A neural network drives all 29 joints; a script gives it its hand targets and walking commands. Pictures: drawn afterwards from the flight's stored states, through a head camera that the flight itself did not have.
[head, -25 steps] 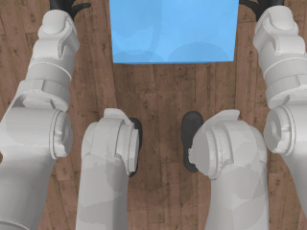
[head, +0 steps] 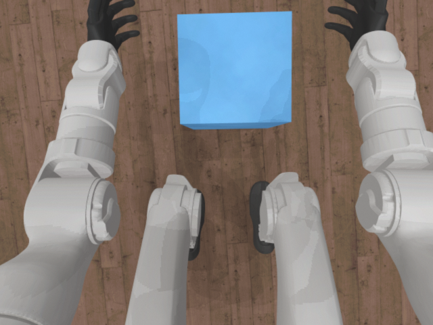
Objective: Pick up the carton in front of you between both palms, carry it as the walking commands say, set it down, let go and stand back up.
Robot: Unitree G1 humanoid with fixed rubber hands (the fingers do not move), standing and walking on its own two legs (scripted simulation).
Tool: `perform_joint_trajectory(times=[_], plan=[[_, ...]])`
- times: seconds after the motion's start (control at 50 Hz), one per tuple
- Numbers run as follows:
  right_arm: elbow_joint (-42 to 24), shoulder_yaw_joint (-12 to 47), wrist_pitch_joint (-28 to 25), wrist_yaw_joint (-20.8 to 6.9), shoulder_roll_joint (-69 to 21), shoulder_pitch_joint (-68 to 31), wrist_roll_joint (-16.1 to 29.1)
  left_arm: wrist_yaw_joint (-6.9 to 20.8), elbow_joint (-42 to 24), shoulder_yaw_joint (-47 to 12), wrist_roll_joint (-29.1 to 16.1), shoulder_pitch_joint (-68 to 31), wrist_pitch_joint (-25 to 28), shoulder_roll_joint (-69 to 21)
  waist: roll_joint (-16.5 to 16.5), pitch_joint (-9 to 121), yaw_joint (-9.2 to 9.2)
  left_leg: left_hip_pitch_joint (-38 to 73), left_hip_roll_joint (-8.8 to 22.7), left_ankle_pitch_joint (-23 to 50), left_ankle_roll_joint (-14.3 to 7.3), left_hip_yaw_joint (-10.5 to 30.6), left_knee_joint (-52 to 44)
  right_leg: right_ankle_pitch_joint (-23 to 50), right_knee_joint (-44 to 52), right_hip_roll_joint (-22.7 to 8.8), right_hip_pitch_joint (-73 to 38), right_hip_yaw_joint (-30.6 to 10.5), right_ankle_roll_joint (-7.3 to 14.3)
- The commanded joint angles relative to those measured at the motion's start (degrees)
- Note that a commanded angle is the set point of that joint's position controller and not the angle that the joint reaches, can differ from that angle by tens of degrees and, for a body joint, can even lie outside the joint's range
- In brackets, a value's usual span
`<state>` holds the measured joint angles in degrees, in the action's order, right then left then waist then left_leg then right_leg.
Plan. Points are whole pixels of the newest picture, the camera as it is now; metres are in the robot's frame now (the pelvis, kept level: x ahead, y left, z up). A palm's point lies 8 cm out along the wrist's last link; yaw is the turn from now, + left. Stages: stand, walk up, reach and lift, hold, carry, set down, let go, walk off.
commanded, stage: set down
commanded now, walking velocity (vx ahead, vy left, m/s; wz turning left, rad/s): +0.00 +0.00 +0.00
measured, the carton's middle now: (231, 83) +0.51 -0.02 -0.34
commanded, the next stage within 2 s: let go in 0.54 s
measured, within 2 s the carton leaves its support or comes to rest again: neither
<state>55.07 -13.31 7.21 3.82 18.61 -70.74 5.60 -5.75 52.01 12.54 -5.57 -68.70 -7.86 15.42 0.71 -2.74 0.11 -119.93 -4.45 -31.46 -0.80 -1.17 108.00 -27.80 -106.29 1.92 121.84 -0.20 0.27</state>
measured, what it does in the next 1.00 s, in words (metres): rises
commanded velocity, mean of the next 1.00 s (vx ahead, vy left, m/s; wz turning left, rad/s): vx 0.00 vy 0.00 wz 0.00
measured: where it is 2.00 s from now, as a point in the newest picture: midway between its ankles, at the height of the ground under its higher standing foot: (226, 232)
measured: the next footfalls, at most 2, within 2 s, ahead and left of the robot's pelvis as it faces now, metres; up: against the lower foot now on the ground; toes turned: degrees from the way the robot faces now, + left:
none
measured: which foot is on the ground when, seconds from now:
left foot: down 0.00-1.00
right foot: down 0.00-1.00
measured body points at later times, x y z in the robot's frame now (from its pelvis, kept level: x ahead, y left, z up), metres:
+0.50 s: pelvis +0.03 +0.00 +0.14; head +0.33 -0.02 +0.47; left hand +0.54 +0.18 +0.04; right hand +0.54 -0.22 +0.03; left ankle +0.10 +0.10 -0.43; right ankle +0.12 -0.11 -0.43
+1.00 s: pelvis +0.09 +0.00 +0.26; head +0.31 -0.01 +0.66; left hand +0.43 +0.22 +0.15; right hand +0.43 -0.23 +0.14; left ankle +0.10 +0.10 -0.43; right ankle +0.12 -0.11 -0.43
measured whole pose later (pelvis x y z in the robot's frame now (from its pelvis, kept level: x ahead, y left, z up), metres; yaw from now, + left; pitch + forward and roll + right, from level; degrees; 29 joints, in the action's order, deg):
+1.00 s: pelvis +0.09 +0.00 +0.26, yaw +0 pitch +31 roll +0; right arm 35.7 -10.5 1.8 -1.1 11.1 -21.3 -2.5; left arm 1.1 35.9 9.7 1.6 -21.6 -1.7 10.6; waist 0.6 3.6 0.4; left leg -59.3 -3.4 -19.1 -0.9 2.9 47.5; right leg -16.7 -46.3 2.4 60.6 -1.3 0.8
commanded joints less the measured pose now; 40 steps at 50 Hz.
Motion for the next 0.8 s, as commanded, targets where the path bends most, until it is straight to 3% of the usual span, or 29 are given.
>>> perform_joint_trajectory(times=[0.0,0.02,0.04,0.06,0.08,0.1,0.12,0.16,0.18,0.2,0.22,0.28,0.3,0.32,0.34,0.38,0.4,0.44,0.46,0.48,0.5,0.52,0.54,0.56,0.66,0.68,0.7,0.76,0.78], plan=[[-9.21,-0.27,-1.02,-0.66,6.46,-9.42,-0.41,0.29,-7.38,1.12,0.46,-10.43,0.97,5.61,-0.98,64.07,-1.92,29.75,-0.72,11.75,2.23,-1.65,-14.5,14.92,11.27,1.77,-42.47,2.59,-0.89],[-9.58,-2.03,-1.19,-0.57,8.28,-10.18,-1.52,0.55,-12.75,0.98,0.7,-10.61,1.24,5.16,1.2,65.79,1.05,34.72,-0.42,16.66,2.94,-1.03,-15.99,16.4,11.13,1.61,-40.3,2.49,-0.18],[-7.92,-1.34,-1.52,-1.0,7.76,-8.8,-0.84,0.67,-9.17,-1.9,1.43,-9.58,0.99,2.69,3.97,66.14,-1.54,33.9,-0.6,18.0,3.71,-1.5,-15.55,19.3,12.28,2.79,-40.25,1.7,0.46],[-9.03,-0.5,-1.59,-1.4,5.77,-5.7,-1.2,0.43,-10.75,2.25,0.48,-6.49,1.35,6.0,-4.72,64.17,0.63,31.25,-0.76,20.41,2.77,-0.92,-17.14,21.8,13.21,2.11,-43.56,1.96,-1.0],[-11.39,-1.96,-1.64,-1.48,7.4,-7.96,-1.68,0.51,-13.3,-0.09,0.92,-10.9,0.9,7.74,-1.39,68.7,-3.53,30.71,-0.83,19.66,3.21,-0.97,-17.23,24.02,13.07,2.23,-48.38,1.58,-0.41],[-13.42,-1.89,-1.22,-1.5,5.05,-9.13,-0.7,0.72,-10.19,1.28,0.79,-6.47,0.79,8.5,-0.78,68.92,1.52,33.14,-0.84,19.93,3.49,-2.53,-18.73,22.8,13.37,2.28,-48.5,2.38,-1.39],[-12.45,-2.02,-0.99,-1.26,7.83,-6.69,-3.59,0.56,-13.15,1.31,-0.08,-7.74,0.64,5.73,-2.42,67.67,-1.33,32.57,-0.52,19.24,3.51,-0.78,-20.22,22.53,15.66,1.8,-47.39,1.94,-0.76],[-15.5,-0.76,-0.67,-1.44,7.21,-9.38,-2.43,1.03,-15.15,2.67,-0.22,-7.89,0.69,8.6,-5.48,69.99,1.65,33.19,-1.25,20.28,3.38,-1.94,-22.54,22.41,17.68,1.82,-52.75,2.39,-1.55],[-12.36,-1.48,0.6,-1.54,5.25,-7.55,0.89,1.89,-8.98,-0.52,1.33,-7.73,-0.12,5.64,4.36,66.34,-0.32,35.61,0.46,15.31,3.23,-2.12,-23.13,19.33,19.97,2.77,-49.52,1.46,-1.15],[-15.58,0.89,0.99,-1.36,4.94,-10.01,-0.04,2.38,-11.12,5.59,0.82,-7.14,0.03,8.06,-2.13,67.68,5.96,38.07,-0.48,17.95,2.66,-2.86,-23.58,18.4,22.13,2.39,-52.76,0.31,-1.66],[-16.52,-1.78,0.86,-1.38,5.92,-8.44,-2.1,2.42,-14.22,3.02,0.39,-7.64,-0.01,7.6,-3.48,70.25,0.72,35.9,-1.19,17.5,2.69,-1.67,-27.33,19.61,22.04,2.09,-56.74,1.3,-1.0],[-15.65,-2.26,1.51,-1.28,5.59,-5.95,-1.98,3.3,-11.06,0.28,-0.19,-4.88,-1.26,5.2,-2.73,65.99,-1.15,36.64,-0.11,15.9,3.19,-1.48,-29.94,19.55,26.65,1.89,-57.6,1.12,-0.84],[-14.41,-3.1,1.15,-1.79,6.64,-4.83,-4.19,3.06,-13.64,2.47,0.86,-4.72,-0.71,6.2,-1.36,66.52,0.84,42.2,-0.41,17.77,3.17,-0.97,-31.19,19.08,26.49,1.81,-55.25,1.69,-1.16],[-9.44,-3.03,1.25,-2.27,3.7,-1.31,-3.06,3.64,-9.79,-0.31,1.04,-2.86,-0.91,3.05,-0.57,58.96,-2.7,40.53,-0.63,16.17,2.79,-0.21,-33.53,18.13,29.21,2.47,-51.98,3.3,-1.24],[-11.35,-3.84,0.07,-2.57,3.83,0.47,-2.9,3.75,-8.42,1.57,2.01,1.93,-0.19,0.43,3.01,59.24,0.39,43.36,-0.35,18.05,3.61,-1.39,-33.67,18.45,30.99,1.65,-50.62,1.12,-0.62],[-10.65,-4.22,-0.29,-2.91,2.42,-0.61,-5.08,4.35,-7.78,1.45,2.9,-3.03,0.73,5.01,-0.95,59.56,-2.28,41.61,0.44,20.48,3.24,-0.2,-35.51,22.42,32.22,2.23,-55.57,1.4,-1.18],[-12.48,-3.31,-0.65,-3.19,3.54,-3.66,-4.84,4.21,-12.94,3.67,2.17,-4.08,1.42,2.86,1.2,58.81,1.6,43.09,-0.23,20.29,3.8,-1.45,-37.4,20.72,33.9,1.22,-56.47,0.51,-0.48],[-11.74,-6.16,-1.19,-3.11,2.4,-1.99,-5.44,3.45,-7.95,2.67,2.63,-3.63,1.39,6.52,-3.04,64.4,-2.59,45.03,0.4,21.98,3.02,1.44,-38.36,26.51,33.74,1.62,-62.23,1.13,-1.74],[-12.97,-5.19,-0.61,-3.14,3.19,-4.68,-5.36,3.29,-13.09,6.47,5.42,-7.02,1.55,7.61,1.03,62.97,4.34,47.4,-0.18,20.18,3.03,-0.32,-40.13,19.46,35.96,0.89,-58.65,0.54,-1.22],[-16.79,-3.14,-0.7,-3.65,0.37,-3.63,-4.91,4.14,-9.11,4.08,3.5,-2.06,1.34,5.19,-3.87,66.19,-0.97,46.99,0.96,22.89,3.08,-1.19,-40.18,26.33,37.49,1.37,-67.6,0.14,-1.25],[-14.66,-4.79,-0.87,-2.96,4.92,-3.78,-6.31,3.97,-12.52,5.46,4.36,-1.44,1.6,6.01,-4.21,67.85,2.43,44.98,-0.66,24.38,3.4,-1.13,-40.88,28.45,37.51,0.7,-70.42,-0.67,-1.67],[-14.4,-3.31,-0.12,-2.78,0.83,-0.4,-4.99,4.96,-9.94,4.26,3.82,0.29,1.52,6.31,-7.11,66.84,-0.37,45.96,-0.26,23.07,2.8,-1.57,-43.01,28.83,39.44,1.57,-74.25,0.75,-3.02],[-11.68,-5.67,-0.05,-2.8,2.71,0.99,-7.27,5.14,-7.52,1.94,3.95,1.61,1.51,4.32,-0.11,62.17,-0.39,43.83,-0.05,20.92,3.41,-1.4,-44.06,27.13,39.79,0.93,-70.98,-0.45,-1.82],[-12.77,-2.86,-0.44,-3.34,-0.82,1.34,-5.17,5.67,-5.53,3.28,4.45,1.69,1.85,4.54,-2.9,58.14,1.66,47.43,0.38,24.62,1.79,1.15,-45.56,28.1,40.21,1.05,-66.48,-0.43,-2.23],[-16.29,-4.48,-1.54,-3.48,-1.11,13.46,-9.92,6.37,-10.81,2.42,6.71,11.5,2.16,2.61,-3.39,64.68,-0.89,56.45,0.36,26.0,1.77,1.26,-52.39,31.13,46.45,1.03,-80.19,0.01,-1.67],[-15.26,-2.44,-1.32,-3.49,0.31,17.06,-8.79,6.18,-11.57,2.85,9.56,15.65,2.22,2.16,2.03,63.12,1.36,60.57,-0.15,25.84,2.13,0.28,-52.92,29.73,48.87,0.8,-80.25,-1.92,-0.78],[-16.02,-1.98,-1.28,-4.03,-1.55,18.9,-9.06,6.02,-9.79,2.16,9.04,19.77,2.26,3.14,-4.3,57.29,-0.49,60.82,1.08,25.1,1.49,1.21,-53.71,28.28,49.12,1.43,-77.33,1.29,-1.76],[-24.31,-0.17,-2.38,-4.29,-0.66,23.6,-10.5,6.41,-19.46,2.37,8.77,22.78,3.56,-0.8,-2.46,55.01,0.78,65.21,0.32,23.55,1.69,1.24,-57.77,27.04,54.58,0.37,-84.58,-0.75,-0.64],[-20.61,-2.46,-2.17,-3.9,-1.06,26.05,-11.84,6.7,-17.48,-0.93,7.76,22.54,3.7,2.48,-5.01,52.32,-4.75,65.74,1.34,24.13,1.14,2.89,-58.01,28.05,53.55,0.76,-83.05,0.95,-1.56]])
